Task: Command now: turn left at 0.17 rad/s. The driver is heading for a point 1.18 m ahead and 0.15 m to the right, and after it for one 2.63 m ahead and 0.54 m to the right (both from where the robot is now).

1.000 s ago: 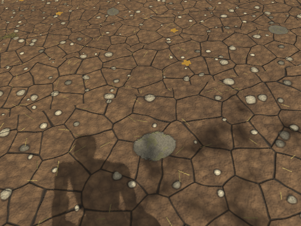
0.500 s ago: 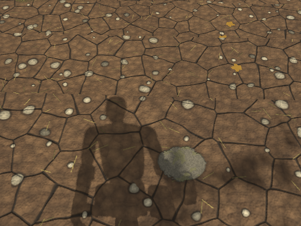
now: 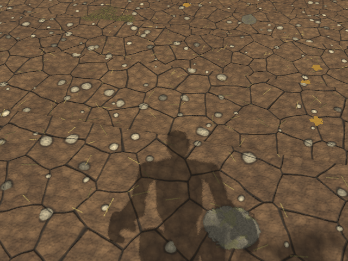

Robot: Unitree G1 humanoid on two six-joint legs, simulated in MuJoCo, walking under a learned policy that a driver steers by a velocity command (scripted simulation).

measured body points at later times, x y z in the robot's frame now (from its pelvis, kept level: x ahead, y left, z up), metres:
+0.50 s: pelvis +0.00 -0.02 +0.01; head +0.01 -0.02 +0.46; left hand +0.05 +0.23 -0.14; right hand +0.05 -0.27 -0.14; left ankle -0.03 +0.11 -0.74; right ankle -0.01 -0.11 -0.74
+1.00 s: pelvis -0.01 +0.00 +0.01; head +0.00 +0.00 +0.46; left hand -0.01 +0.23 -0.15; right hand -0.01 -0.23 -0.15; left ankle -0.03 +0.11 -0.74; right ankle -0.01 -0.11 -0.74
